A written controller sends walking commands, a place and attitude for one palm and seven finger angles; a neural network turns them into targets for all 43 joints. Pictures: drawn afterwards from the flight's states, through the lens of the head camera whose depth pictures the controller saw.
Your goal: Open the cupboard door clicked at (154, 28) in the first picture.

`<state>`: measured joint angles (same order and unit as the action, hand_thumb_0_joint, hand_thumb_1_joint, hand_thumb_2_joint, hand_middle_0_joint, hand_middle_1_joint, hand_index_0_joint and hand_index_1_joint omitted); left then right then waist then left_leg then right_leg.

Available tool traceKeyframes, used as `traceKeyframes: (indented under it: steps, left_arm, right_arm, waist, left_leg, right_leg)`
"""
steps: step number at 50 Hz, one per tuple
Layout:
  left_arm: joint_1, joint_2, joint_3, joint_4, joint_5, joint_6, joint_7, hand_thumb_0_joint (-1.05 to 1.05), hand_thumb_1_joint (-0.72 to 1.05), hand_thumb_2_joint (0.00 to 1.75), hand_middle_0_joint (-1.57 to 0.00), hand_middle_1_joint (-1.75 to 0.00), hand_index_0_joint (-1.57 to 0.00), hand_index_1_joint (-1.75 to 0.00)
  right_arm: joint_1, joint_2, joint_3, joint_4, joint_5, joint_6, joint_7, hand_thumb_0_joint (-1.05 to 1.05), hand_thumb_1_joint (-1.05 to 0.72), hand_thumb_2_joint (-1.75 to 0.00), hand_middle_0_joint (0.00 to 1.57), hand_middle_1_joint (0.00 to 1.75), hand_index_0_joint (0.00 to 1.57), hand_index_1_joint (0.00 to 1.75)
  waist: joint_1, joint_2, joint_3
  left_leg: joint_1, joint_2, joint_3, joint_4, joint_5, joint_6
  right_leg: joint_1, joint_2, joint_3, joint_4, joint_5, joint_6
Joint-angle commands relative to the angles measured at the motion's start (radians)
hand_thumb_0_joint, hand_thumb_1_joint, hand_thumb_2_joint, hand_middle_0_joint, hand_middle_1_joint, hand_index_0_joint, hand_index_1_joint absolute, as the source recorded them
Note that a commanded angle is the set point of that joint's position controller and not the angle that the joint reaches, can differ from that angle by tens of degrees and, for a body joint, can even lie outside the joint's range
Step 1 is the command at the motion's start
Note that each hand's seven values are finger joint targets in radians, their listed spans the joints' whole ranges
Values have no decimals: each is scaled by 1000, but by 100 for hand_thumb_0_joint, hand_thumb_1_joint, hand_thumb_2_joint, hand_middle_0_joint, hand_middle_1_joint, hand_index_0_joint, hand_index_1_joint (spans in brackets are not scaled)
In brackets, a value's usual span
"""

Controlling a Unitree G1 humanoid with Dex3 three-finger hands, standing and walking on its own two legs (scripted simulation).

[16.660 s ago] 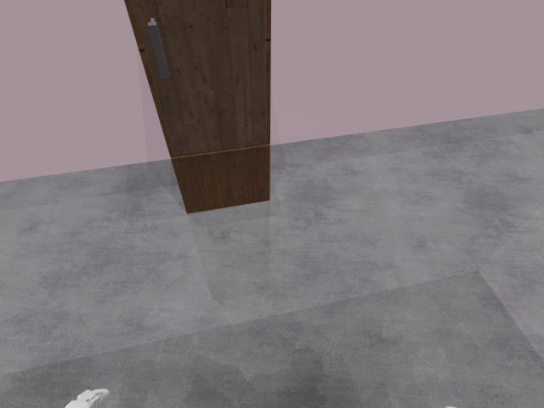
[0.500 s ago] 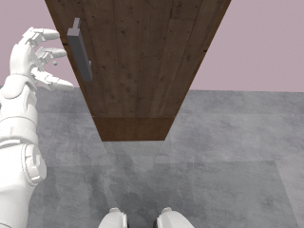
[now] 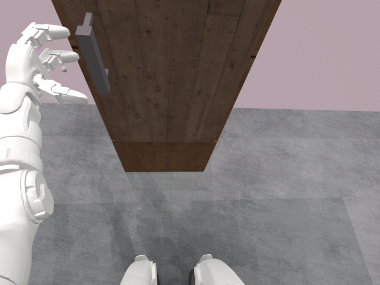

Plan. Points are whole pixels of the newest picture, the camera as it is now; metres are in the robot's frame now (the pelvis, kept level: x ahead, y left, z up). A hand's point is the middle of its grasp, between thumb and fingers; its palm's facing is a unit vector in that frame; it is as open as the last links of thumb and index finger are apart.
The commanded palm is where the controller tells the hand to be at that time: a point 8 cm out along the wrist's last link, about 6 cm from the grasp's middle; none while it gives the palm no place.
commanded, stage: slide the fingers in behind the handle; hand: left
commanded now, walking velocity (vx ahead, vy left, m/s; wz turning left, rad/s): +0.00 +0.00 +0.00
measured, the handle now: (97, 57) +0.55 +0.15 +0.10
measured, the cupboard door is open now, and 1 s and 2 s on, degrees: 0 0 0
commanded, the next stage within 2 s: move the hooked fingers beside the handle in 1.56 s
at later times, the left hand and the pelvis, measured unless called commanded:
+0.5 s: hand (70, 69) +0.52 +0.19 +0.10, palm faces -0.02 -1.00 -0.01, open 14.1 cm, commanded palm +0.51 +0.21 +0.10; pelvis +0.00 +0.00 +0.00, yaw +1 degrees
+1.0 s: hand (74, 72) +0.51 +0.19 +0.10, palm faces +0.02 -1.00 -0.02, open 14.6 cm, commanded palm +0.50 +0.18 +0.10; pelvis +0.00 +0.01 +0.00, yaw +3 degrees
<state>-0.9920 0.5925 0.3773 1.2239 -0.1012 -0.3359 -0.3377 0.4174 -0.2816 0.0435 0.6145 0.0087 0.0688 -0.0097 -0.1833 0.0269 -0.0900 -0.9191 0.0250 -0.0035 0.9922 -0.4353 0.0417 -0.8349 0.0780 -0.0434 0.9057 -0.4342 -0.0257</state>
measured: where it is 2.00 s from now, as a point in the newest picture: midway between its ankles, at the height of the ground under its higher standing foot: outside the picture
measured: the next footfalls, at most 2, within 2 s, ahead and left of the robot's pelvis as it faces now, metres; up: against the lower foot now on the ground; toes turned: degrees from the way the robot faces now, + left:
none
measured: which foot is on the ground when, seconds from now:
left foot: down 0.00-1.00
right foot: down 0.00-1.00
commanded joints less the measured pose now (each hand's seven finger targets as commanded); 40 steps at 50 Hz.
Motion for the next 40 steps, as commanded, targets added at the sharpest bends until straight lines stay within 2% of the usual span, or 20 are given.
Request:
traceKeyframes:
  steps: [1, 2, 4, 5, 7, 9, 13, 15, 18, 22, 23, 26, 28, 29, 33, 34, 36, 38, 39, 40]
  left_arm:
    - [-444, 209, 2, -211, -17, -46, 3, 0, -50, 30, -30, -120, -30, -120]
    - [-452, 186, -7, -223, -26, -50, 6, 0, -50, 30, -30, -120, -30, -120]
    - [-430, 258, 56, -224, -26, -55, 15, 0, -50, 30, -30, -120, -30, -120]
    - [-441, 205, 14, -228, -25, -53, 14, 0, -50, 30, -30, -120, -30, -120]
    - [-431, 200, 22, -245, -32, -61, 21, 0, -50, 30, -30, -120, -30, -120]
    - [-412, 218, 30, -216, -18, -58, 28, 0, -50, 30, -30, -120, -30, -120]
    - [-445, 195, 5, -236, -11, -66, 26, 0, -50, 30, -30, -120, -30, -120]
    - [-460, 145, -32, -215, -15, -58, 28, 0, -50, 30, -30, -120, -30, -120]
    - [-457, 159, -17, -201, -14, -56, 34, 0, -50, 30, -30, -120, -30, -120]
    - [-490, 48, -94, -225, -25, -58, 42, 0, -50, 30, -30, -120, -30, -120]
    - [-492, 66, -78, -213, -16, -58, 46, 0, -50, 30, -30, -120, -30, -120]
    - [-516, 18, -123, -207, -13, -49, 56, 0, -50, 30, -30, -120, -30, -120]
    - [-526, 6, -123, -247, -11, -62, 66, 0, -50, 30, -30, -120, -30, -120]
    - [-513, -46, -163, -240, -13, -59, 67, 0, -50, 30, -30, -120, -30, -120]
    - [-533, -98, -193, -242, -15, -64, 84, 0, -50, 30, -30, -120, -30, -120]
    - [-526, -76, -176, -226, -14, -60, 91, 0, -50, 30, -30, -120, -30, -120]
    - [-556, -129, -219, -228, -12, -58, 96, 0, -50, 30, -30, -120, -30, -120]
    - [-572, -98, -197, -248, -8, -67, 105, 0, -50, 30, -30, -120, -30, -120]
    - [-555, -134, -225, -242, -8, -66, 105, 0, -50, 30, -30, -120, -30, -120]
    - [-559, -165, -244, -252, -8, -69, 105, 0, -50, 30, -30, -120, -30, -120]
  right_arm:
    - [180, -186, -68, -46, 3, -11, -11, 0, -90, -90, 20, 30, 20, 30]
    - [185, -184, -67, -45, 1, -12, -11, 0, -90, -90, 20, 30, 20, 30]
    - [193, -193, -72, -42, -1, -10, -11, 0, -90, -90, 20, 30, 20, 30]
    - [188, -186, -71, -49, 2, -13, -9, 0, -90, -90, 20, 30, 20, 30]
    - [190, -182, -71, -48, -2, -15, -6, 0, -90, -90, 20, 30, 20, 30]
    - [189, -186, -72, -43, 0, -12, -5, 0, -90, -90, 20, 30, 20, 30]
    - [190, -181, -73, -41, 3, -13, -5, 0, -90, -90, 20, 30, 20, 30]
    - [188, -181, -73, -35, 2, -17, -2, 0, -90, -90, 20, 30, 20, 30]
    - [192, -185, -74, -30, 1, -20, -3, 0, -90, -90, 20, 30, 20, 30]
    - [189, -174, -75, -21, -6, -26, 5, 0, -90, -90, 20, 30, 20, 30]
    - [191, -181, -80, -14, -3, -26, 5, 0, -90, -90, 20, 30, 20, 30]
    - [187, -179, -80, -10, -6, -31, 9, 0, -90, -90, 20, 30, 20, 30]
    - [191, -178, -85, -5, -10, -34, 11, 0, -90, -90, 20, 30, 20, 30]
    - [185, -173, -85, -4, -11, -34, 16, 0, -90, -90, 20, 30, 20, 30]
    - [182, -172, -89, 10, -13, -37, 25, 0, -90, -90, 20, 30, 20, 30]
    - [185, -176, -89, 14, -16, -35, 25, 0, -90, -90, 20, 30, 20, 30]
    - [179, -172, -88, 15, -15, -39, 28, 0, -90, -90, 20, 30, 20, 30]
    - [182, -176, -91, 19, -17, -41, 27, 0, -90, -90, 20, 30, 20, 30]
    - [178, -169, -89, 16, -17, -42, 31, 0, -90, -90, 20, 30, 20, 30]
    - [176, -167, -91, 16, -17, -43, 33, 0, -90, -90, 20, 30, 20, 30]
  waist:
    - [-16, 141, -463]
    - [-19, 148, -462]
    - [-4, 108, -493]
    - [-20, 108, -486]
    - [-6, 134, -482]
    - [-11, 97, -461]
    - [-15, 126, -484]
    - [-32, 124, -441]
    - [-27, 119, -456]
    - [-44, 157, -452]
    - [-44, 125, -463]
    - [-59, 122, -438]
    - [-48, 159, -502]
    - [-51, 171, -489]
    - [-60, 157, -484]
    - [-60, 128, -465]
    - [-74, 124, -437]
    - [-64, 146, -487]
    - [-61, 172, -482]
    - [-67, 160, -481]
  left_leg:
    - [463, 0, -63, -88, 416, -2]
    - [479, -1, -67, -87, 437, -3]
    - [463, 1, -66, -86, 436, -2]
    - [455, -2, -57, -89, 424, 2]
    - [460, -5, -53, -88, 433, 1]
    - [435, -3, -52, -87, 411, 3]
    - [454, -3, -52, -88, 418, 0]
    - [456, -2, -60, -88, 393, 0]
    - [461, -1, -61, -85, 404, -1]
    - [513, 0, -79, -78, 438, -7]
    - [520, 6, -84, -75, 437, -8]
    - [500, 2, -88, -79, 395, -7]
    - [568, 8, -99, -70, 466, -15]
    - [579, 8, -106, -67, 475, -18]
    - [596, 11, -115, -64, 488, -21]
    - [571, 10, -120, -67, 462, -20]
    - [555, 5, -117, -73, 424, -17]
    - [583, 6, -123, -66, 454, -20]
    - [597, 6, -127, -69, 468, -24]
    - [608, 9, -132, -68, 465, -26]
  right_leg:
    - [86, -3, 26, -106, 339, 4]
    - [83, -1, 21, -103, 345, 0]
    - [118, -1, 27, -103, 357, 4]
    - [115, -1, 31, -106, 362, 8]
    - [125, -1, 30, -105, 369, 2]
    - [122, -1, 33, -110, 362, 7]
    - [116, -2, 35, -103, 369, 6]
    - [71, -2, 27, -109, 330, 6]
    - [74, -2, 28, -103, 338, 4]
    - [23, -2, 13, -99, 324, -2]
    - [6, -2, 13, -95, 319, 1]
    - [-7, -4, 10, -100, 288, 2]
    - [-26, -5, 6, -85, 310, -2]
    - [-45, -4, 1, -86, 301, -4]
    - [-67, -2, -5, -84, 298, -4]
    - [-59, -2, -8, -84, 286, -5]
    - [-67, -4, -8, -91, 270, -4]
    - [-67, -6, -5, -80, 281, -7]
    - [-75, -6, -10, -80, 275, -9]
    - [-89, -6, -13, -79, 268, -9]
